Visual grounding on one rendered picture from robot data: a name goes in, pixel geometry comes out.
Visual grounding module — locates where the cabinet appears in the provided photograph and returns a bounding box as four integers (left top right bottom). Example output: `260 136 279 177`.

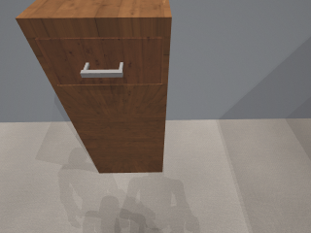
16 0 172 174

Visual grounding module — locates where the handle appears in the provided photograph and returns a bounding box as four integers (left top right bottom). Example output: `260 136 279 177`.
80 62 123 78

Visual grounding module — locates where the drawer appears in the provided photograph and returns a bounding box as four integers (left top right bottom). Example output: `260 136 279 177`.
35 36 162 84

